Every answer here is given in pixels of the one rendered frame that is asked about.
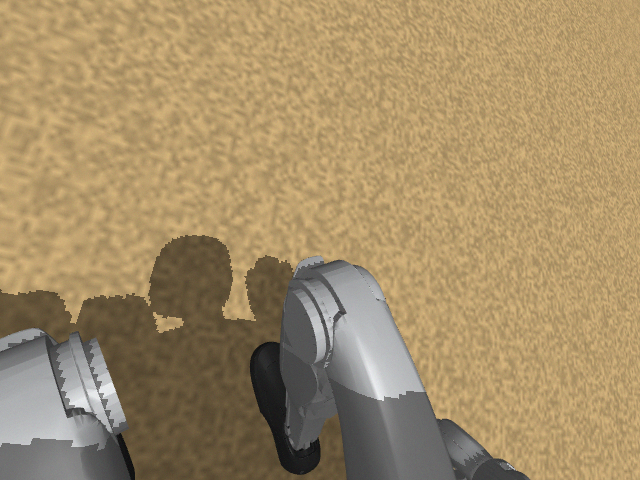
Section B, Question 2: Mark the left robot foot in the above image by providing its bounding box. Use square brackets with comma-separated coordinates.
[116, 433, 135, 480]

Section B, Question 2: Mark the right robot arm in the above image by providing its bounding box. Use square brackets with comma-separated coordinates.
[472, 458, 530, 480]

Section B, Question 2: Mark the right robot hand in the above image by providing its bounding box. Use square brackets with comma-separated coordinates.
[436, 418, 494, 480]

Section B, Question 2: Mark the right robot foot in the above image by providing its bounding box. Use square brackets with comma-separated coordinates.
[250, 342, 321, 475]

